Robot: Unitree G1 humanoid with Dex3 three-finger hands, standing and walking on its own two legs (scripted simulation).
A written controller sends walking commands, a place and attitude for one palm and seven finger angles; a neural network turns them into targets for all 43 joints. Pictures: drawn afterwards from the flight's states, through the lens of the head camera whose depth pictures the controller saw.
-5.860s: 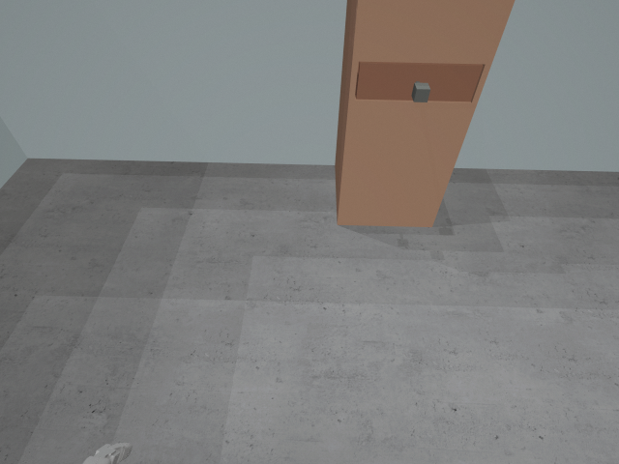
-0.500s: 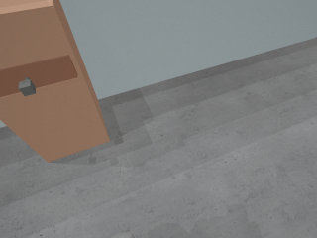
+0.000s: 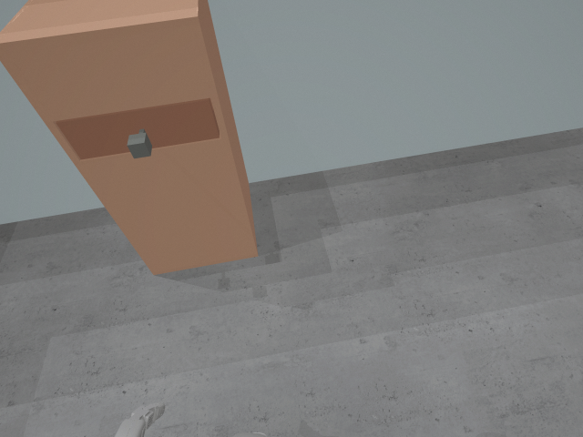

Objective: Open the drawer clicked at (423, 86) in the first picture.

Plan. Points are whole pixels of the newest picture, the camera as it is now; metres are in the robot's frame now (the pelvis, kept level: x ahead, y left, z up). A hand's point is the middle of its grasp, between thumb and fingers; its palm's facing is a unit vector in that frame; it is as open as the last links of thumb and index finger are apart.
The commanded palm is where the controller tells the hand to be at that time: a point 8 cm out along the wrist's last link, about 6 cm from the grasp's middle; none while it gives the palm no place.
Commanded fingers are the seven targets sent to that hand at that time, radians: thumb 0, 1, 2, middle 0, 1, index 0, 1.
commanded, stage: turn to face it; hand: left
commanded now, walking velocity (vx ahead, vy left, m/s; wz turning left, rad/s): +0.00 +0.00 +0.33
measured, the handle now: (140, 140) +0.80 +0.44 -0.08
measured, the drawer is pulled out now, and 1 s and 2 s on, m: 0.00 0.00 0.00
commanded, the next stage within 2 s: take the last steps up to it in 0.16 s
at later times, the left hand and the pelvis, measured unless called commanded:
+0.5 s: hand out of the picture -0.07 +0.24 -0.17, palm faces +0.23 -0.95 -0.21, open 7.4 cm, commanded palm none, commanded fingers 0.00 0.90 0.90 -0.20 -0.30 -0.20 -0.30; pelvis -0.02 +0.04 +0.01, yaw +10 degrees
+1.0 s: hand (171, 405) +0.20 +0.22 -0.15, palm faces +0.18 -0.97 -0.19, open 7.4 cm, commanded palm none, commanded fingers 0.00 0.90 0.90 -0.20 -0.30 -0.20 -0.30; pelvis +0.12 +0.04 +0.00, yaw +12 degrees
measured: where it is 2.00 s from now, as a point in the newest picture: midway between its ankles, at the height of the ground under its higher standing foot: (273, 405)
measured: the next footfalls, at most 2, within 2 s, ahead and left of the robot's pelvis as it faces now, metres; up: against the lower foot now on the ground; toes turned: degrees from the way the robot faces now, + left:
left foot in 0.42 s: -0.02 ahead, +0.14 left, +0.00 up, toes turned +14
right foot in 0.94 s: +0.24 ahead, -0.04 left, +0.00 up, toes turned +3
